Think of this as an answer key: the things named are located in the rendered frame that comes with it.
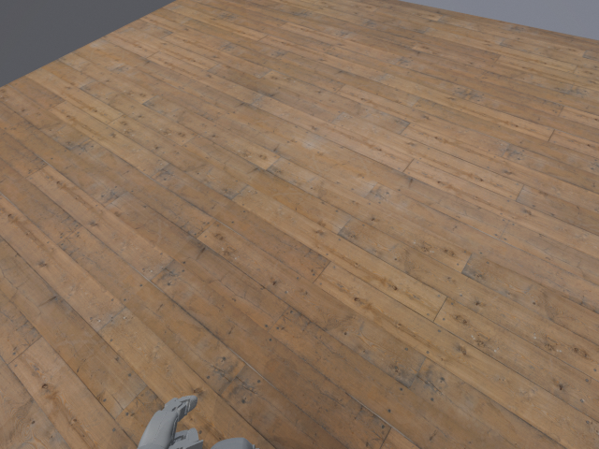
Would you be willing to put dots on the robot left hand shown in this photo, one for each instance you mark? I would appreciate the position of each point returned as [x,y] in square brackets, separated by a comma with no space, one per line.
[162,427]

